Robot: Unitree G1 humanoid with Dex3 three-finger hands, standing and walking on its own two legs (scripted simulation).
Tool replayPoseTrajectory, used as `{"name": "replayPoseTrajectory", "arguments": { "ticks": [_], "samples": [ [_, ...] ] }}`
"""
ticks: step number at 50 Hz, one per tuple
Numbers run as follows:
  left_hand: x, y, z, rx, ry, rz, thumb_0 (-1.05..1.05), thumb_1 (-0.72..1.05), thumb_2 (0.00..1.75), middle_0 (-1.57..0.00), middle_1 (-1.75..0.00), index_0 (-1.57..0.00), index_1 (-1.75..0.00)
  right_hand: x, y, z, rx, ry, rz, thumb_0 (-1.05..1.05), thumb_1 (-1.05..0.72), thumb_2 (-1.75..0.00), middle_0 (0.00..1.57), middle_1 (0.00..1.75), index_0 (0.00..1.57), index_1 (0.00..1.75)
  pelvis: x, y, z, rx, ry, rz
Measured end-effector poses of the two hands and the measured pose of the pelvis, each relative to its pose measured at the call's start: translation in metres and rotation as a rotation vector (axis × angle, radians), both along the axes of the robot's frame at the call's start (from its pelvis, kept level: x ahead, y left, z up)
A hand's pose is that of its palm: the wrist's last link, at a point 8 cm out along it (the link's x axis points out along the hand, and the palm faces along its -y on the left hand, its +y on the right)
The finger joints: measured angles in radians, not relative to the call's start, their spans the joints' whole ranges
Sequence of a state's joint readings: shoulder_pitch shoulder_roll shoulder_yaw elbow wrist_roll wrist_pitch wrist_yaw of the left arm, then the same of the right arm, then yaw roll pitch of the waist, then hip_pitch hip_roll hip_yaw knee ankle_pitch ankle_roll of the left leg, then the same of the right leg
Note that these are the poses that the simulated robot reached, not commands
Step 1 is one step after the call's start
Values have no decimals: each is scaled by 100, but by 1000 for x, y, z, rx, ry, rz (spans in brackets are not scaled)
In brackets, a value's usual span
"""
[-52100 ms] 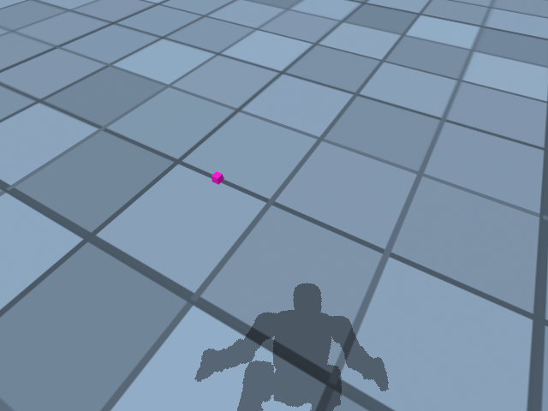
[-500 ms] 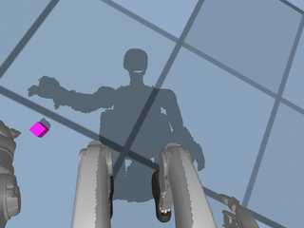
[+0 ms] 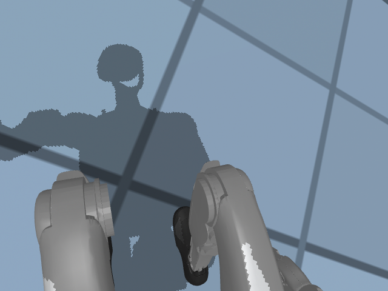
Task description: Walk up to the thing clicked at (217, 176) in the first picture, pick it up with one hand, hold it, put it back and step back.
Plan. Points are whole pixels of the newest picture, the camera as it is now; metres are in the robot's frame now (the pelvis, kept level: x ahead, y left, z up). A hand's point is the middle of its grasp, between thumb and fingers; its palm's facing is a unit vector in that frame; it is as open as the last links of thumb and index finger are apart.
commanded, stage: approach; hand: left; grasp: from above
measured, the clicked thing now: out of the picture +0.35 +0.43 -0.29
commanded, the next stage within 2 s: rest palm in 1.02 s
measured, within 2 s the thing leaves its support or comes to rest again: neither
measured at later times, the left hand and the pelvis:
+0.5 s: hand out of the picture +0.35 +0.40 -0.14, palm faces +0.12 -0.39 -0.91, open 11.4 cm; pelvis +0.01 +0.00 +0.03, yaw +0 degrees
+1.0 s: hand out of the picture +0.34 +0.41 -0.16, palm faces -0.19 -0.43 -0.88, open 11.7 cm; pelvis +0.00 +0.00 +0.01, yaw +1 degrees
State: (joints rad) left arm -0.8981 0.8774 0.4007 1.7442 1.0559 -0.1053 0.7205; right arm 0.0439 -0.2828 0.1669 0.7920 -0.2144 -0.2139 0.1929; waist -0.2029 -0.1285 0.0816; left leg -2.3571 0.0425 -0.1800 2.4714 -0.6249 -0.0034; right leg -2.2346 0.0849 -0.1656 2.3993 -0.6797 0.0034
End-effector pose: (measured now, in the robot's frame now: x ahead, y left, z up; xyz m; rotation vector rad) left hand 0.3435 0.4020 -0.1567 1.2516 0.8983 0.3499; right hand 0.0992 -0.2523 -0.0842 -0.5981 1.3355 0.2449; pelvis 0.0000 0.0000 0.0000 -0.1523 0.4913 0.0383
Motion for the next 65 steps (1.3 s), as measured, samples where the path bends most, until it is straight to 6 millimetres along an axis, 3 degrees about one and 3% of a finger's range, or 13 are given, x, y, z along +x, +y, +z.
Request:
{"name": "replayPoseTrajectory", "arguments": {
  "ticks": [6, 12, 17, 28, 34, 38, 41, 44, 56, 60, 65],
  "samples": [
    [14, 4, -27, 14, -64, 204, 0, -14, 69, -49, -57, -45, -61, -11, -4, 3, -8, 83, 36, 0, -90, -89, 20, 30, 20, 30, 4, 5, -8, -34, -13, -20],
    [15, 18, -16, 26, -95, 406, 0, -6, 62, -54, -52, -51, -56, -17, 1, 8, 52, 123, -14, 0, -91, -89, 20, 30, 20, 30, 15, 9, -3, -53, 21, -25],
    [8, 19, 12, 16, -79, 508, 0, -3, 58, -55, -53, -52, -55, -19, 4, 11, 121, 112, -70, 0, -91, -90, 20, 30, 20, 30, 21, 9, 8, -46, 56, -19],
    [-4, -9, 96, -62, -144, 674, 0, -11, 61, -44, -71, -44, -70, -18, -17, 24, 175, 2, -144, 0, -92, -90, 20, 30, 20, 30, 7, -1, 38, 12, 77, -1],
    [-13, 4, 139, -22, -87, 675, 0, -10, 60, -43, -74, -44, -73, -21, -31, 23, 159, -31, -160, 0, -92, -90, 20, 30, 19, 30, -1, -6, 43, 39, 75, 3],
    [-19, 18, 149, 36, -25, 639, 0, -8, 59, -43, -75, -44, -73, -24, -32, 18, 152, -31, -139, 0, -91, -90, 20, 30, 19, 30, -5, -8, 39, 54, 64, 7],
    [-20, 24, 142, 45, 19, 614, 0, -8, 59, -42, -76, -44, -74, -26, -29, 15, 148, -28, -115, 0, -91, -90, 20, 30, 19, 30, -6, -8, 35, 59, 57, 11],
    [-15, 24, 123, 35, 68, 556, 0, -9, 60, -40, -78, -42, -75, -29, -23, 12, 142, -21, -90, 0, -91, -90, 20, 30, 19, 30, -7, -8, 29, 57, 50, 14],
    [10, 11, 0, -44, 97, 404, 0, -16, 66, -43, -71, -42, -72, -28, 3, 9, 110, 33, -1, 0, -92, -90, 20, 30, 20, 30, 2, 2, 3, 0, 5, -6],
    [21, 18, -13, -30, 6, 453, 0, -19, 69, -45, -65, -43, -67, -23, 8, 11, 102, 59, 26, 0, -92, -90, 20, 30, 20, 30, 5, 5, 1, -20, -9, -12],
    [27, 30, -8, -24, -13, 501, 0, -21, 72, -47, -56, -42, -61, -18, 10, 13, 106, 59, 28, 0, -92, -90, 20, 30, 20, 30, 9, 9, -1, -40, -4, -17]
  ]
}}
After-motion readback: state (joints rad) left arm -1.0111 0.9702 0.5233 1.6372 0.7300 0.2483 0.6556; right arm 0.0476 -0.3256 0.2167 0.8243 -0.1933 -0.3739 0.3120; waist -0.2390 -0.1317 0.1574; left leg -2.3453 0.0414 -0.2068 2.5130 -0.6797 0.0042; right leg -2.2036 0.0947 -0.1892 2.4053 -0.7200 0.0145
